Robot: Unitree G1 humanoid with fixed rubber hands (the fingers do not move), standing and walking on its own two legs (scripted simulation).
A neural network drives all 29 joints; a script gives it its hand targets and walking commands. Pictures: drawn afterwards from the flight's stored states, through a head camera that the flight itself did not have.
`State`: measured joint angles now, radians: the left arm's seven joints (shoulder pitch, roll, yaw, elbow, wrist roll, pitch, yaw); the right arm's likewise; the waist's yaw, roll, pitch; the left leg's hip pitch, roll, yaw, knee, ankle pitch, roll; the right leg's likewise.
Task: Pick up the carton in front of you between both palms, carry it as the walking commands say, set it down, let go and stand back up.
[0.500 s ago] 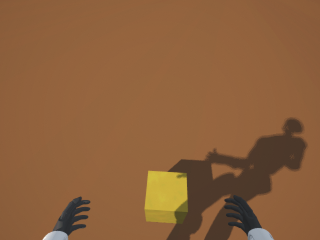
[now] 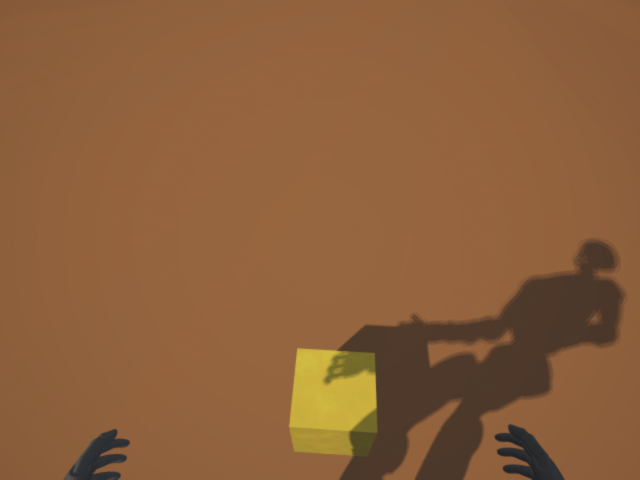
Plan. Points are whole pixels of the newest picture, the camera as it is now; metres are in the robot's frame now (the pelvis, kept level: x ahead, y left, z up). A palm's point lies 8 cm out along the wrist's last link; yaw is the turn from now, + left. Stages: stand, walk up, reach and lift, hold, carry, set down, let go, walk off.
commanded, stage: stand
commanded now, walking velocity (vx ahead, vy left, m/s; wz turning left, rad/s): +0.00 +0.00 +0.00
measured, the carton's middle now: (333, 403) +0.42 -0.04 -0.64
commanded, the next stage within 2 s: none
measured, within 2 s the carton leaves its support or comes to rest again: neither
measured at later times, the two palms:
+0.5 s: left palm out of the picture +0.11 +0.29 -0.08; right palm out of the picture +0.12 -0.30 -0.09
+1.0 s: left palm out of the picture +0.08 +0.30 -0.09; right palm out of the picture +0.08 -0.31 -0.10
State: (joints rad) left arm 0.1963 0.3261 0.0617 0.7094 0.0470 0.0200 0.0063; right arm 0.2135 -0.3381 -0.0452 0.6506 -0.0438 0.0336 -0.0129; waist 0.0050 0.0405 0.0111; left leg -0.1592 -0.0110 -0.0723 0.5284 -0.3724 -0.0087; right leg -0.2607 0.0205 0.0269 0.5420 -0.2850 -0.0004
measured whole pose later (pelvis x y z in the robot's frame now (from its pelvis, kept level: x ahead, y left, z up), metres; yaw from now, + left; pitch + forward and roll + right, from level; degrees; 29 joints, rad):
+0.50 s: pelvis +0.00 -0.01 +0.00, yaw +1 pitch -1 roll +0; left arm 0.15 0.33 0.03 0.86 0.03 0.00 0.02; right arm 0.20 -0.36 -0.02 0.80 -0.03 0.00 -0.03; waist 0.01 0.03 0.02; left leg -0.10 -0.01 -0.09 0.45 -0.34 -0.02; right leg -0.20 0.02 0.01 0.48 -0.26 -0.01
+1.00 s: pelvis -0.02 -0.01 +0.01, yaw +1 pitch -2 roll +0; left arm 0.13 0.36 0.03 0.99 0.02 0.00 0.01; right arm 0.18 -0.38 0.00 0.92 -0.03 -0.01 -0.02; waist 0.01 0.02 0.03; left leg -0.07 -0.01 -0.09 0.39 -0.28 -0.02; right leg -0.17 0.02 0.01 0.42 -0.20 -0.01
